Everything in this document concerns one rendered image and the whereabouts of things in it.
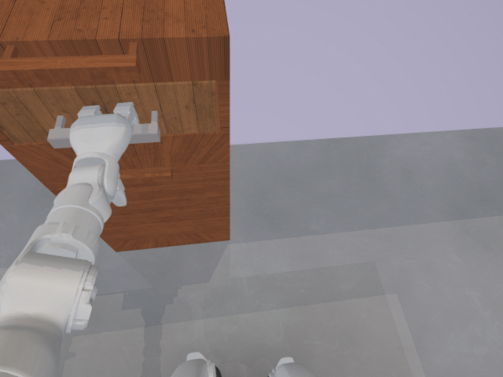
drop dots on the cabinet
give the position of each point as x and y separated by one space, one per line
175 41

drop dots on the drawer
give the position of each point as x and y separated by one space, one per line
28 114

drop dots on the robot left thigh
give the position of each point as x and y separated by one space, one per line
195 368

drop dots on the left robot upper arm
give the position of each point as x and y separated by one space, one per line
47 297

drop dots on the robot left hand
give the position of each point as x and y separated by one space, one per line
109 134

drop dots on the handle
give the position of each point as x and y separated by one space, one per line
45 70
146 175
142 133

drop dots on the robot right shin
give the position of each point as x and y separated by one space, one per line
285 360

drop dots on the left robot forearm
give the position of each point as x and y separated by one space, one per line
75 223

